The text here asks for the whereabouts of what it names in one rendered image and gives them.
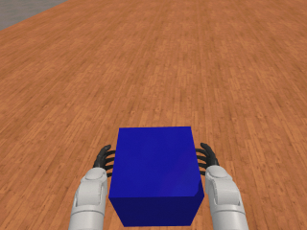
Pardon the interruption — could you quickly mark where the right robot forearm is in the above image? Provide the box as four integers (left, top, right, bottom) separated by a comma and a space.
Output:
205, 165, 249, 230

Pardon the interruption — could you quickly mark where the carton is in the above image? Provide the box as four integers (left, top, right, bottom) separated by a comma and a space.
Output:
108, 126, 204, 227

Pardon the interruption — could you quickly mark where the robot left hand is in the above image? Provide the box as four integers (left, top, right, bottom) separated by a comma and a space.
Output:
92, 144, 116, 177

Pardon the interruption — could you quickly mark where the robot right hand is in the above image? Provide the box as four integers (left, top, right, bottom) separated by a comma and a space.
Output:
195, 143, 220, 176

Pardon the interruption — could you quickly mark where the left robot forearm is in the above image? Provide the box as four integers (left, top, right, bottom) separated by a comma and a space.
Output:
68, 167, 107, 230

